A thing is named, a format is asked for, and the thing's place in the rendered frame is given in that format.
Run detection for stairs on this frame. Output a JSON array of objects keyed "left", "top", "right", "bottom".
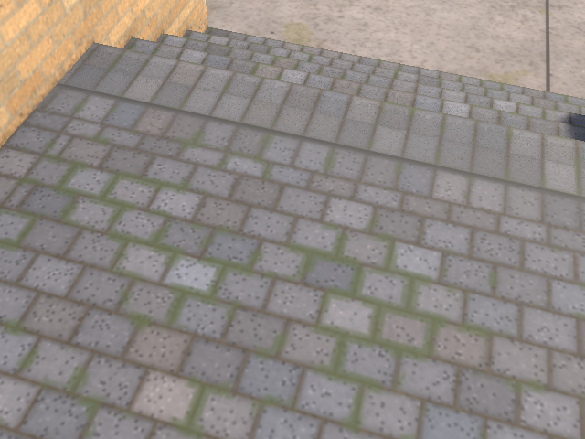
[{"left": 124, "top": 27, "right": 585, "bottom": 142}]

